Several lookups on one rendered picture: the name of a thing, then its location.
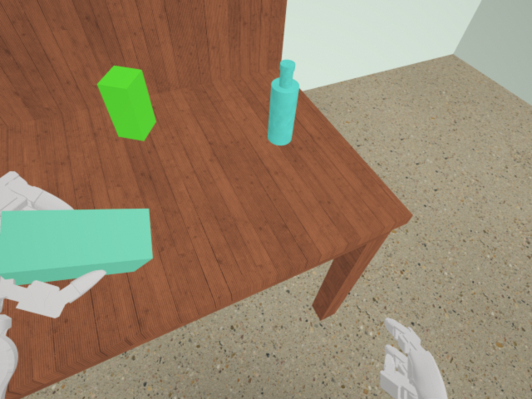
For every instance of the robot left forearm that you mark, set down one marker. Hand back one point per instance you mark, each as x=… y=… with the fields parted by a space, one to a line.
x=8 y=355

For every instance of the table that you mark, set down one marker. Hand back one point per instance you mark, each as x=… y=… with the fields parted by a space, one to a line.
x=231 y=214

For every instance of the robot right hand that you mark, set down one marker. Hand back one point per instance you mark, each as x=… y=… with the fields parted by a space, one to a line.
x=418 y=376

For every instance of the robot left hand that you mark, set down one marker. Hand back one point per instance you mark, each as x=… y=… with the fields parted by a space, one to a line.
x=39 y=297

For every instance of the sponge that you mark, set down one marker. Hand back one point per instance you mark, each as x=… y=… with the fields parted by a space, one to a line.
x=52 y=245

